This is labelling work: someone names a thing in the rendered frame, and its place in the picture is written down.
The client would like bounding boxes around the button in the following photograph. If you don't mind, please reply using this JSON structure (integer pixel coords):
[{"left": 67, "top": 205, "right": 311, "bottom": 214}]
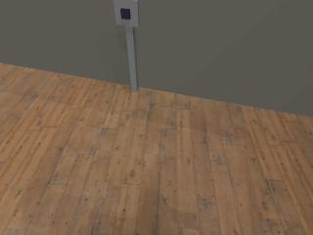
[{"left": 120, "top": 8, "right": 131, "bottom": 20}]

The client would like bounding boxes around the panel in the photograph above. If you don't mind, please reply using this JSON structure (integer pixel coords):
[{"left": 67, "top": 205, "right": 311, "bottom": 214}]
[{"left": 113, "top": 0, "right": 140, "bottom": 92}]

